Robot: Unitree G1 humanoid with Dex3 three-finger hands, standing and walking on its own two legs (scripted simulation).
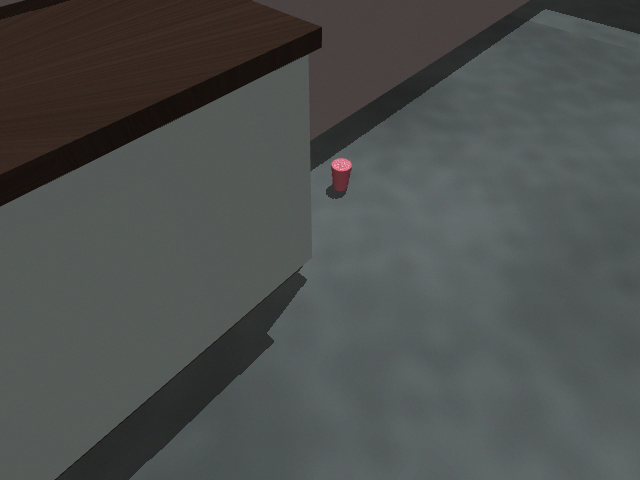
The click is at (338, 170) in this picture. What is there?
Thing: tapered cup
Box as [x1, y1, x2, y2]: [331, 158, 351, 190]
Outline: 338,158 333,160 331,163 333,178 332,182 335,189 343,190 346,188 348,183 351,163 346,159
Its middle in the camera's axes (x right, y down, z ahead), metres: +0.10 -0.30 +1.80
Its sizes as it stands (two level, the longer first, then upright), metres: 0.092 0.092 0.130
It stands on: the floor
